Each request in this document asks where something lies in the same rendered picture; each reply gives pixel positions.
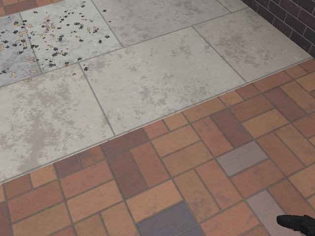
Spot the robot right hand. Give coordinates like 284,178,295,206
277,214,315,236

